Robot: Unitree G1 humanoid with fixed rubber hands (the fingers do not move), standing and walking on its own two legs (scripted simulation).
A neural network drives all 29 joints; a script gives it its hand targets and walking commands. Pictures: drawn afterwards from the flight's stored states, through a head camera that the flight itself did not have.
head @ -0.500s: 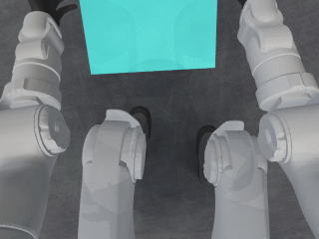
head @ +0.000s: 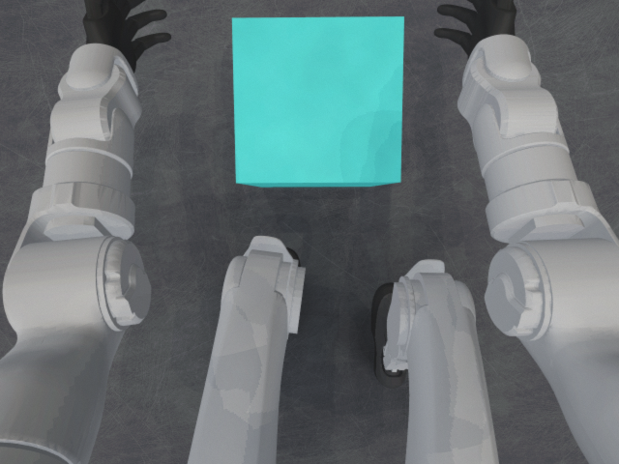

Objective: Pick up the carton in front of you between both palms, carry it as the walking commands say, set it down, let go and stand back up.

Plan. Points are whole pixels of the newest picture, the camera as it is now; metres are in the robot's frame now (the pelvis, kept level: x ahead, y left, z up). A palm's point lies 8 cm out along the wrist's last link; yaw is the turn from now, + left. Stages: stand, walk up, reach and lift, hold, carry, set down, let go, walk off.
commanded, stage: set down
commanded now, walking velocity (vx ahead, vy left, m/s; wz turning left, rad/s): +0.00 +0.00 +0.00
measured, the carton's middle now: (316, 121) +0.50 +0.09 -0.32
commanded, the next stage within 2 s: let go in 0.62 s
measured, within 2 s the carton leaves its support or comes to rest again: neither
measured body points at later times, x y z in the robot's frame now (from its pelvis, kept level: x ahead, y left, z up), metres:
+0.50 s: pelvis +0.03 +0.00 +0.13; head +0.34 +0.05 +0.46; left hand +0.51 +0.32 +0.03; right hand +0.57 -0.08 +0.03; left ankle +0.13 +0.11 -0.41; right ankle +0.09 -0.12 -0.41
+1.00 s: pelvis +0.07 +0.02 +0.26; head +0.32 +0.06 +0.63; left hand +0.42 +0.31 +0.14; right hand +0.47 -0.12 +0.14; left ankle +0.13 +0.11 -0.41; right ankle +0.09 -0.12 -0.41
